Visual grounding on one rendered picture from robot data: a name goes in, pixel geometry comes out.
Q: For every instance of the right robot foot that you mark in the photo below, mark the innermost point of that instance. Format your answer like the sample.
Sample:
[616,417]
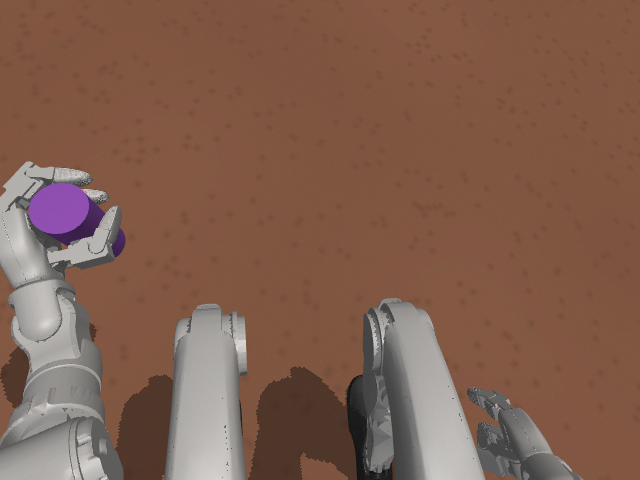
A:
[357,420]

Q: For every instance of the right robot arm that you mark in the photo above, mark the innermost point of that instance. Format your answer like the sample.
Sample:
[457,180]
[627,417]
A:
[545,466]

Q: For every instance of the left robot hand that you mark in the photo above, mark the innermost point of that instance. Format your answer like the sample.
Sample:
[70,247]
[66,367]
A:
[27,254]

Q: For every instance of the can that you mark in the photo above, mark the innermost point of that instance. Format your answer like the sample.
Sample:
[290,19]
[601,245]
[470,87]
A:
[66,213]

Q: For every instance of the right robot hand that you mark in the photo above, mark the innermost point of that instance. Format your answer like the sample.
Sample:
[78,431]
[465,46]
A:
[502,450]

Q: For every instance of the left robot arm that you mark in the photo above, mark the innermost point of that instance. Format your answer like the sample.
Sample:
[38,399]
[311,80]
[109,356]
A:
[58,431]

